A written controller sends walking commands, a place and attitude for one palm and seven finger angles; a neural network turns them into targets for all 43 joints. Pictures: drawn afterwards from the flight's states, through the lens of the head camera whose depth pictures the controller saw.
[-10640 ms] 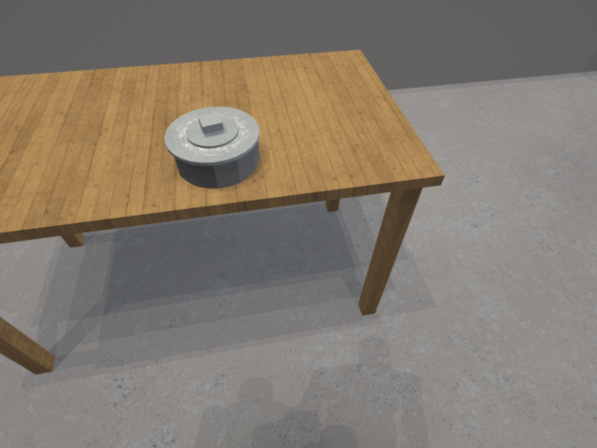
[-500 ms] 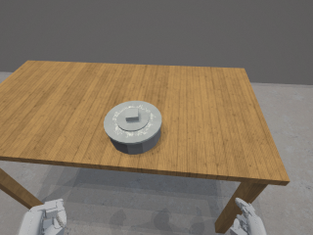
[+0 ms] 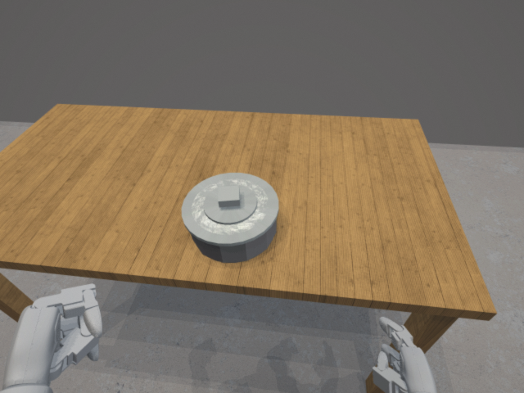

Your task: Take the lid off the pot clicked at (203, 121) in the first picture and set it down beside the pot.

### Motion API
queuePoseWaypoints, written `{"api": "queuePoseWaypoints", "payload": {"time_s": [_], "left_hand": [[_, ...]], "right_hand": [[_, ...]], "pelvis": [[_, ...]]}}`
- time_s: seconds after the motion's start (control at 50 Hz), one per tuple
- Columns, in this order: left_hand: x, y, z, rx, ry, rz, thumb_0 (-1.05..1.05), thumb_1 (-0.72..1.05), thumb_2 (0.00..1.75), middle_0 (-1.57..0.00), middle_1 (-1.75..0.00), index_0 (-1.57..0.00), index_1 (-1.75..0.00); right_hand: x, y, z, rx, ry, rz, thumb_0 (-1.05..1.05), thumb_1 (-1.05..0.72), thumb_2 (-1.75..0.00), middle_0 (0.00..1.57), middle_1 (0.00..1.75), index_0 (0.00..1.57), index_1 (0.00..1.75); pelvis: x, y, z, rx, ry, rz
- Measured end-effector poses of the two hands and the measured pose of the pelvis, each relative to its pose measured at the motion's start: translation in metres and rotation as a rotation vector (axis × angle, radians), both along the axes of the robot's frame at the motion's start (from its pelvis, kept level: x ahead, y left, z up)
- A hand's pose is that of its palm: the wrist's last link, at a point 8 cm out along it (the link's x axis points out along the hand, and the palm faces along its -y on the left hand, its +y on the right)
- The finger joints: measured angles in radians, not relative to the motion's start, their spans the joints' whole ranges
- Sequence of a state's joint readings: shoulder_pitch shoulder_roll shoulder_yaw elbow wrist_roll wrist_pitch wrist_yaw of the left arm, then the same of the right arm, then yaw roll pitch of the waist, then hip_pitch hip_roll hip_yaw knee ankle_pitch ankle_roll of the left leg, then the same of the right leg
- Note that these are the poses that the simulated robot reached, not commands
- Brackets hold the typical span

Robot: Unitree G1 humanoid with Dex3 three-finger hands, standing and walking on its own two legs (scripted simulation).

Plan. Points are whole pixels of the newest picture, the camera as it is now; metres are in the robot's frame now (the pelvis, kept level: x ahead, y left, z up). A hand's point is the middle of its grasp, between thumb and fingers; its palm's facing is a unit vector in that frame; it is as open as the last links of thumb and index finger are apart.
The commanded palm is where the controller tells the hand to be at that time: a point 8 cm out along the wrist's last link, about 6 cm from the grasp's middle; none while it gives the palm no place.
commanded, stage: reach forward and open the fingers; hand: left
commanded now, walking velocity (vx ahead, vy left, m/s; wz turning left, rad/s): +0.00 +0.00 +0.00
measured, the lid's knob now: (229, 196) +0.46 +0.13 +0.04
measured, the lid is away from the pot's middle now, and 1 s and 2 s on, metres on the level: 0.00 0.00 0.00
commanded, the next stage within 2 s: move the open hand above the knob in 1.20 s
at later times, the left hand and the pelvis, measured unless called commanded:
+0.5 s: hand (76, 331) +0.16 +0.26 +0.08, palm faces -0.22 -0.12 -0.97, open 3.3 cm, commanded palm +0.16 +0.26 +0.14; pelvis -0.02 +0.00 +0.00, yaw +0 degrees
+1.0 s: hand (83, 274) +0.23 +0.28 +0.11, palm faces -0.16 -0.07 -0.99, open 9.0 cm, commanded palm +0.21 +0.26 +0.16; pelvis -0.04 +0.02 +0.00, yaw +0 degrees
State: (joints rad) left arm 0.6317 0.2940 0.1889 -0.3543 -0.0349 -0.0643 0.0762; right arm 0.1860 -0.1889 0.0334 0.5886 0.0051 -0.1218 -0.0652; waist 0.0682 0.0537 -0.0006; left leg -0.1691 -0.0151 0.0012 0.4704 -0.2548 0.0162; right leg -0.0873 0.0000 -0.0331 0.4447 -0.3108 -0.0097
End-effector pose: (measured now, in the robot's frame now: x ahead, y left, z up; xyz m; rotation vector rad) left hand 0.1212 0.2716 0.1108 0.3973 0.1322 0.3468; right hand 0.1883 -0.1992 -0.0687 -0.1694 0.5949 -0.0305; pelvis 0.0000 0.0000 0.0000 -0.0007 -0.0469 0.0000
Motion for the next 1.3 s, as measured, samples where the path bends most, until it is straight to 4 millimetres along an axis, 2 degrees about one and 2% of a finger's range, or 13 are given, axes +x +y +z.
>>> {"api": "queuePoseWaypoints", "payload": {"time_s": [0.12,0.26,0.38,0.54,0.62,0.68,0.76,0.88,0.98,1.04,1.14,1.2,1.3], "left_hand": [[0.008,-0.003,0.014,0.020,-0.054,-0.018,0.01,0.90,0.90,-1.29,-1.50,-1.29,-1.50],[0.022,-0.012,0.029,0.685,0.160,-0.139,0.01,0.85,0.90,-1.26,-1.46,-1.26,-1.46],[0.025,-0.006,0.031,1.009,0.351,-0.234,0.00,0.71,0.95,-1.21,-1.30,-1.21,-1.30],[0.035,-0.006,0.023,0.989,0.464,-0.386,0.00,0.49,1.07,-1.14,-1.03,-1.14,-1.02],[0.045,-0.010,0.033,1.040,0.406,-0.465,0.00,0.37,1.12,-1.09,-0.88,-1.09,-0.88],[0.052,-0.005,0.042,1.053,0.358,-0.455,0.00,0.29,1.15,-1.06,-0.78,-1.06,-0.77],[0.062,0.002,0.037,1.017,0.371,-0.426,0.00,0.18,1.18,-1.01,-0.63,-1.01,-0.63],[0.074,-0.012,0.042,1.081,0.313,-0.507,0.00,0.01,1.23,-0.94,-0.42,-0.94,-0.42],[0.090,0.006,0.054,1.080,0.305,-0.423,0.00,-0.12,1.28,-0.88,-0.26,-0.88,-0.25],[0.096,0.007,0.048,1.023,0.335,-0.407,0.00,-0.17,1.30,-0.86,-0.19,-0.86,-0.19],[0.103,-0.014,0.045,1.084,0.310,-0.521,0.00,-0.23,1.34,-0.84,-0.12,-0.84,-0.12],[0.114,-0.005,0.055,1.125,0.291,-0.496,0.00,-0.24,1.35,-0.84,-0.11,-0.84,-0.10],[0.128,0.009,0.061,1.039,0.310,-0.386,0.00,-0.26,1.36,-0.83,-0.09,-0.84,-0.09]], "right_hand": [[-0.011,-0.006,-0.005,-0.008,0.027,-0.008,0.01,-0.91,-0.89,0.20,0.30,0.21,0.30],[-0.014,-0.021,-0.017,-0.018,0.128,0.007,0.01,-0.91,-0.89,0.20,0.30,0.21,0.30],[-0.013,-0.031,-0.024,-0.002,0.172,-0.015,0.01,-0.91,-0.89,0.20,0.30,0.21,0.30],[-0.012,-0.031,-0.019,0.012,0.134,-0.033,0.01,-0.91,-0.89,0.20,0.30,0.20,0.30],[-0.016,-0.028,-0.014,-0.015,0.126,-0.025,0.01,-0.91,-0.89,0.20,0.30,0.20,0.30],[-0.020,-0.025,-0.013,-0.007,0.131,-0.028,0.01,-0.91,-0.89,0.20,0.30,0.20,0.30],[-0.029,-0.020,-0.017,0.011,0.161,-0.025,0.01,-0.91,-0.89,0.20,0.30,0.20,0.30],[-0.039,-0.009,-0.023,0.008,0.195,-0.015,0.01,-0.91,-0.89,0.20,0.30,0.20,0.30],[-0.043,0.001,-0.025,0.041,0.214,-0.012,0.01,-0.91,-0.89,0.20,0.30,0.20,0.30],[-0.042,0.005,-0.024,0.058,0.209,-0.005,0.01,-0.91,-0.89,0.20,0.30,0.20,0.30],[-0.036,0.010,-0.021,0.040,0.193,0.006,0.01,-0.91,-0.89,0.20,0.30,0.20,0.30],[-0.033,0.010,-0.020,0.033,0.197,0.003,0.01,-0.91,-0.89,0.20,0.30,0.20,0.30],[-0.029,0.008,-0.018,0.047,0.197,0.012,0.01,-0.91,-0.89,0.20,0.30,0.20,0.30]], "pelvis": [[-0.003,-0.002,0.000,0.000,-0.005,-0.002],[-0.013,-0.004,-0.004,0.002,0.054,-0.025],[-0.019,-0.005,-0.005,0.001,0.065,-0.024],[-0.025,-0.005,-0.003,-0.004,0.042,0.003],[-0.030,-0.005,-0.002,-0.010,0.028,0.012],[-0.033,-0.002,0.000,-0.015,0.024,0.010],[-0.038,0.004,0.001,-0.016,0.025,0.011],[-0.041,0.013,0.002,-0.014,0.024,0.008],[-0.042,0.018,0.002,-0.013,0.021,0.006],[-0.042,0.022,0.003,-0.011,0.023,0.005],[-0.040,0.025,0.003,-0.009,0.024,0.005],[-0.039,0.024,0.002,-0.009,0.024,0.006],[-0.037,0.023,0.003,-0.009,0.035,0.010]]}}
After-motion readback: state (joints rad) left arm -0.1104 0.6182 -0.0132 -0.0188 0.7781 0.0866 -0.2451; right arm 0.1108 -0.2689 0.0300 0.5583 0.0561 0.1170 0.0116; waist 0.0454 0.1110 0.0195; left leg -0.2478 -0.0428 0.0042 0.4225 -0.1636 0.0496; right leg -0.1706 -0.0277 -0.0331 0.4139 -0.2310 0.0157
